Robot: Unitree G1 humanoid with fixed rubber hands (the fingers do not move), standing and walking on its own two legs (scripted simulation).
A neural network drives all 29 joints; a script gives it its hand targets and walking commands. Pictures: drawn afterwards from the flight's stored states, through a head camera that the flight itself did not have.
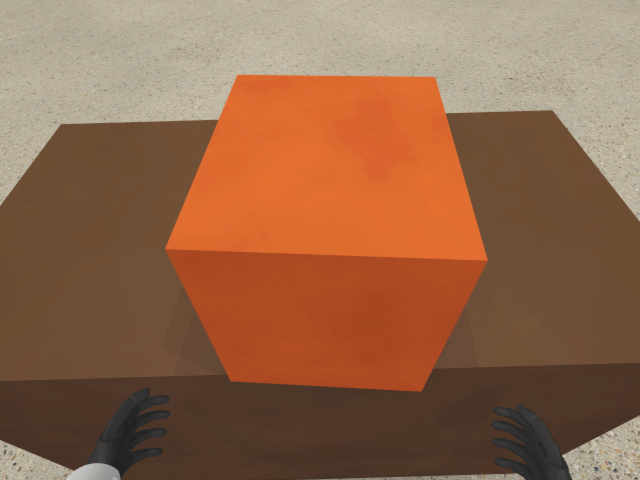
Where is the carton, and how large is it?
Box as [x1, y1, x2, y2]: [165, 75, 487, 391]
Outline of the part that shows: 237,75 165,248 230,380 420,391 487,260 435,78 399,76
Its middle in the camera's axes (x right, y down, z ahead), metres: +0.01 -0.01 +0.49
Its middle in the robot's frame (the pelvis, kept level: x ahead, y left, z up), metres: +0.40 +0.03 +0.10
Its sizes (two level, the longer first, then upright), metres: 0.286 0.246 0.271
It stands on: a pedestal, 0.75 m high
